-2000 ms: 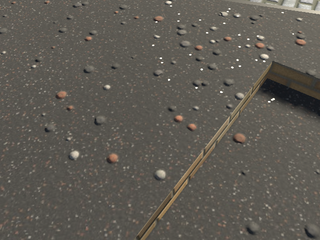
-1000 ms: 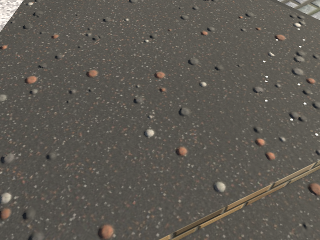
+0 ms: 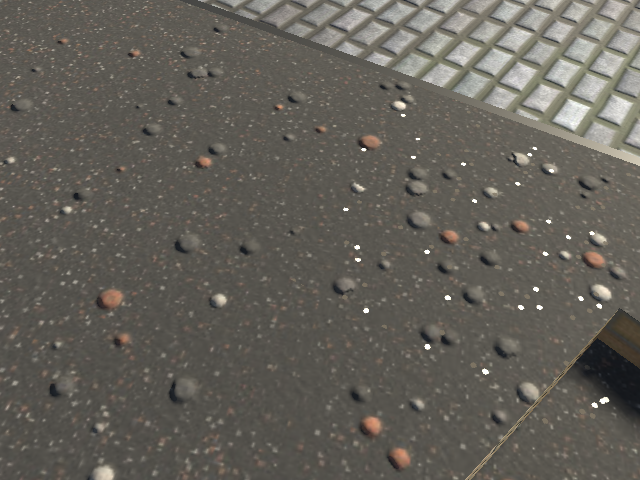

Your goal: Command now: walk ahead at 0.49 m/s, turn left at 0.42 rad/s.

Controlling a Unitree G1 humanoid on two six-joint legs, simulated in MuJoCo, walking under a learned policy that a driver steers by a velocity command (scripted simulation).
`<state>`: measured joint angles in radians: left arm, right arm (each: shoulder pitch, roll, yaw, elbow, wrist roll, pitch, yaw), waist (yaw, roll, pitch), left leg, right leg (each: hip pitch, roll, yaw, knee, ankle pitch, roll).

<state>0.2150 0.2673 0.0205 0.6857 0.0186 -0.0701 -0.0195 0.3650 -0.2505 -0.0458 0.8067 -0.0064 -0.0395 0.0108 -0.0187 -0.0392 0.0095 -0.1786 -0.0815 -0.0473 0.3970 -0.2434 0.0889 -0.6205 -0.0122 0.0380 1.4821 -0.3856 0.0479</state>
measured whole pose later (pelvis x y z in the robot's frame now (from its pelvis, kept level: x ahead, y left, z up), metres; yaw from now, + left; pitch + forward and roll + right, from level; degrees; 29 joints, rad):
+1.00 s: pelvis +0.54 +0.03 +0.13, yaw +20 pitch +3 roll -1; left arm 0.09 0.24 0.03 0.67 -0.03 -0.07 -0.03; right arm 0.39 -0.21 -0.01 0.81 0.00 -0.10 -0.01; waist -0.07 -0.05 -0.01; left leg -0.01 -0.07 0.02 0.26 -0.30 0.08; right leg -0.78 -0.06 0.02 0.76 0.07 -0.02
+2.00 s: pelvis +1.10 +0.12 +0.13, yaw -3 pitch +2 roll +1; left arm 0.07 0.25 0.03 0.64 -0.01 -0.07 -0.02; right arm 0.41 -0.26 -0.05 0.82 0.02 -0.07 0.01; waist -0.11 -0.04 0.01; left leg -0.11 -0.04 -0.03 0.31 -0.24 0.03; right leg -0.59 -0.06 0.06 0.64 -0.09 0.01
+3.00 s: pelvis +1.58 +0.20 +0.13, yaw +4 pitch +0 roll +2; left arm 0.16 0.26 0.07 0.81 -0.02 -0.03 -0.02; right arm 0.32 -0.25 -0.07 0.83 -0.01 -0.09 -0.01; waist -0.05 -0.04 0.02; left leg 0.03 -0.03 0.22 0.22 -0.26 0.02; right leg -0.68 -0.11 0.04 0.77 0.04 -0.01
